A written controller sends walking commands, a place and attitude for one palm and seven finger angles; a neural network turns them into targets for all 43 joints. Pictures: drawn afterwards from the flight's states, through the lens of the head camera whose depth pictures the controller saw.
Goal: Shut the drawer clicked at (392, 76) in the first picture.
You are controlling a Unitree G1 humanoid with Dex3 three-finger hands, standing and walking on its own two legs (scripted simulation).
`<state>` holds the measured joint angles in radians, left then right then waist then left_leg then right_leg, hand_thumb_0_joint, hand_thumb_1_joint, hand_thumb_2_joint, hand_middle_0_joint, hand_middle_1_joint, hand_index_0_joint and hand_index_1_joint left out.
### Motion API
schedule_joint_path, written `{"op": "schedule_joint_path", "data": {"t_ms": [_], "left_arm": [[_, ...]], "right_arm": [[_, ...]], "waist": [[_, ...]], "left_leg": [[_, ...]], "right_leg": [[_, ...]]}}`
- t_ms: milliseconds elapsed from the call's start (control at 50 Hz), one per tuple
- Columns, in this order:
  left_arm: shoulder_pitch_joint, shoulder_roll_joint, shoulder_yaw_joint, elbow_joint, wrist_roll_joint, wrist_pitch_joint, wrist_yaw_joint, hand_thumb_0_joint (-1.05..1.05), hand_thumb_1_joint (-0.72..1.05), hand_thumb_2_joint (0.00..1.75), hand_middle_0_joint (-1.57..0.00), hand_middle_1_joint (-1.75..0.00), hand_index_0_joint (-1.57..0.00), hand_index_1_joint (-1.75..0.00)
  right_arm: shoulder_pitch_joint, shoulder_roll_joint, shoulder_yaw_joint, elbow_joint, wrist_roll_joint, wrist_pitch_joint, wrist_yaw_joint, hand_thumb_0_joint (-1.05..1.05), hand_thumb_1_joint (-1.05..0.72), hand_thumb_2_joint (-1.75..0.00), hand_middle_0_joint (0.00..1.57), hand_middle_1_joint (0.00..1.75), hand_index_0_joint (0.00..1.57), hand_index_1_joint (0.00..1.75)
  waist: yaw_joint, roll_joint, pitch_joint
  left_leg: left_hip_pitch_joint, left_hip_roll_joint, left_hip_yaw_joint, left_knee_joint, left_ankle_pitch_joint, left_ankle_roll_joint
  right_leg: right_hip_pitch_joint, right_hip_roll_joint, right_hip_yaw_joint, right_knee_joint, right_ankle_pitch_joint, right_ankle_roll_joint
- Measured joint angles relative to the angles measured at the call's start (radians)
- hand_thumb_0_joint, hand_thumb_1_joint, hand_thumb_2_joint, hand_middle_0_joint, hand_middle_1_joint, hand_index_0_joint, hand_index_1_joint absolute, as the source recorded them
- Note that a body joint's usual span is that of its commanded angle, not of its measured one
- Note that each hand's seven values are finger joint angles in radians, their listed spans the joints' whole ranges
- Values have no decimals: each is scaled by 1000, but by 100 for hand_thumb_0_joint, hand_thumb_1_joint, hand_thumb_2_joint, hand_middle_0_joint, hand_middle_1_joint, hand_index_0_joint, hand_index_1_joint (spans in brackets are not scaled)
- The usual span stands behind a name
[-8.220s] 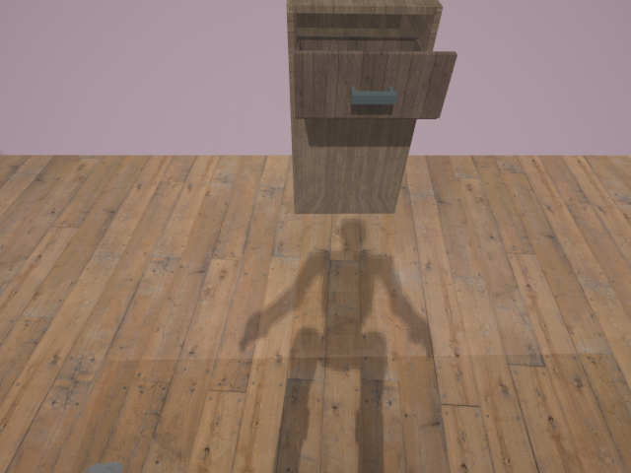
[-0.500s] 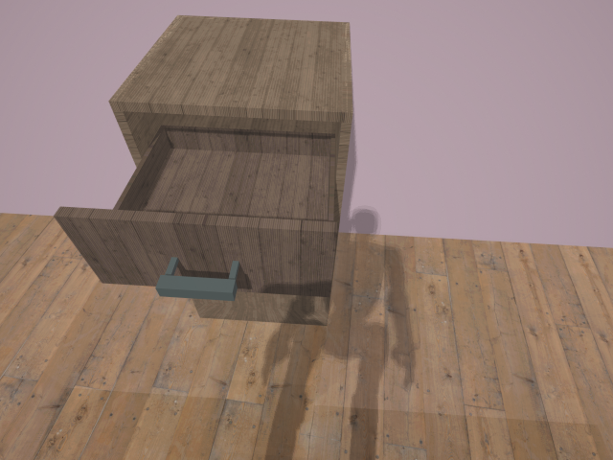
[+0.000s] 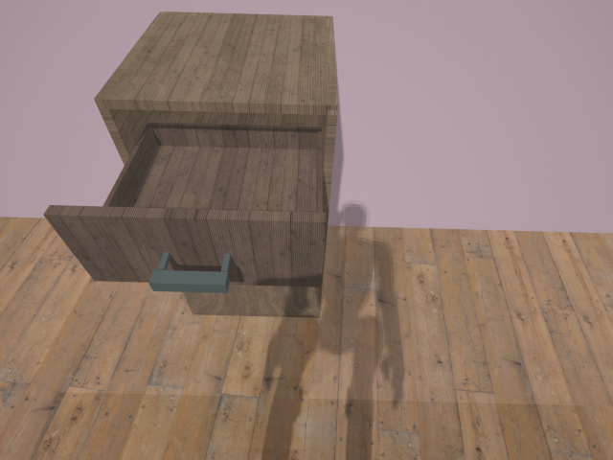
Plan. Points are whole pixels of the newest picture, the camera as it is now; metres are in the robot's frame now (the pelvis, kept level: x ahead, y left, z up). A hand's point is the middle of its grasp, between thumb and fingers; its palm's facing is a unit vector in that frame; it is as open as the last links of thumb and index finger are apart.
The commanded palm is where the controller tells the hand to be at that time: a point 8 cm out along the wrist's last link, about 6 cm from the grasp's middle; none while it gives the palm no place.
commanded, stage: look again from close up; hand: left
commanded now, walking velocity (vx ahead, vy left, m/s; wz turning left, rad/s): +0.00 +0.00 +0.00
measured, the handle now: (193, 270) +0.39 +0.21 -0.02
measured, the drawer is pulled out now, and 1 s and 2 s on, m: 0.28 0.28 0.28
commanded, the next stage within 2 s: shuffle to correct the standing spot in 0.42 s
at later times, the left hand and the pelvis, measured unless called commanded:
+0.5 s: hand out of the picture +0.02 +0.21 -0.18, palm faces +0.04 -0.98 -0.20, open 7.4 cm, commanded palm none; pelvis +0.00 +0.04 +0.00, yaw +1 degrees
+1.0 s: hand out of the picture +0.01 +0.17 -0.19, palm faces +0.07 -0.99 -0.16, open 7.4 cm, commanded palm none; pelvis +0.06 +0.01 -0.01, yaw +1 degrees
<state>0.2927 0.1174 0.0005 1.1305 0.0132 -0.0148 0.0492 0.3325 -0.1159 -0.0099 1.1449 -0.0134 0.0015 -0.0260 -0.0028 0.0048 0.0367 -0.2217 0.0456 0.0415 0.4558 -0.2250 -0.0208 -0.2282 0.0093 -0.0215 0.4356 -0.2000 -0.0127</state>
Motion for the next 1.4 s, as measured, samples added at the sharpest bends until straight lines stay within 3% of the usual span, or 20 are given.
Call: {"op": "schedule_joint_path", "data": {"t_ms": [120,480,660,740,920,1000,1060,1180,1320,1400], "left_arm": [[6,15,-11,-25,-2,2,-2,1,91,90,-20,-30,-20,-30],[-12,56,-10,-66,-1,7,-9,1,91,90,-20,-30,-20,-30],[26,48,-13,-33,8,11,-18,1,91,90,-20,-30,-20,-30],[57,45,-9,-22,14,12,-25,1,91,90,-20,-30,-20,-30],[97,26,5,-7,8,-10,-28,1,91,90,-20,-30,-20,-30],[99,18,14,-6,5,-17,-22,1,91,90,-20,-30,-20,-30],[90,13,14,2,4,-10,-14,1,91,90,-20,-30,-20,-30],[37,-6,2,-11,-5,-7,1,1,91,90,-20,-30,-20,-30],[-5,43,9,-44,-3,6,8,3,93,90,-20,-30,-20,-30],[-23,60,2,-69,3,-7,18,2,92,90,-20,-30,-20,-30]], "right_arm": [[-4,-16,3,-62,-4,-9,4,1,-91,-90,20,30,20,30],[-64,-51,18,-73,-2,-22,11,1,-92,-90,20,30,20,30],[-73,-45,19,-45,-5,-13,14,1,-91,-90,20,30,20,30],[-52,-36,12,-35,-7,-8,15,1,-91,-90,20,30,20,30],[-24,-25,6,-14,-5,-24,4,1,-91,-90,20,30,20,30],[-32,-22,3,-10,-6,-24,0,1,-91,-90,20,30,20,30],[-54,-14,8,-3,-4,-31,-8,1,-91,-90,20,30,20,30],[-82,-22,7,-8,3,-26,-30,2,-93,-90,20,30,20,30],[-108,-28,1,-28,4,-21,-27,2,-94,-90,20,30,20,30],[-102,-51,-5,-90,3,-19,-6,1,-93,-90,20,30,20,30]], "waist": [[-26,10,-3],[1,-20,-15],[6,-34,-16],[7,-37,-23],[4,-13,-11],[5,-17,-6],[12,-42,1],[13,-32,10],[9,-43,16],[0,-10,17]], "left_leg": [[-14,-19,1,66,-37,20],[26,-68,8,6,-14,57],[46,-72,13,-3,-23,60],[52,-70,15,7,-44,56],[43,-28,2,89,-127,26],[29,-7,8,151,-168,31],[64,-14,20,118,-174,12],[102,-19,26,71,-116,23],[111,-34,43,-9,-101,30],[35,-18,36,69,-112,32]], "right_leg": [[-12,-21,2,67,-39,15],[24,-68,9,25,-25,54],[34,-71,13,32,-43,42],[29,-69,16,63,-76,24],[35,-31,3,111,-140,20],[42,-17,-11,136,-174,10],[50,-25,-2,151,-184,11],[92,-31,-8,98,-121,21],[91,-43,5,31,-121,33],[40,-31,-2,55,-100,35]]}}
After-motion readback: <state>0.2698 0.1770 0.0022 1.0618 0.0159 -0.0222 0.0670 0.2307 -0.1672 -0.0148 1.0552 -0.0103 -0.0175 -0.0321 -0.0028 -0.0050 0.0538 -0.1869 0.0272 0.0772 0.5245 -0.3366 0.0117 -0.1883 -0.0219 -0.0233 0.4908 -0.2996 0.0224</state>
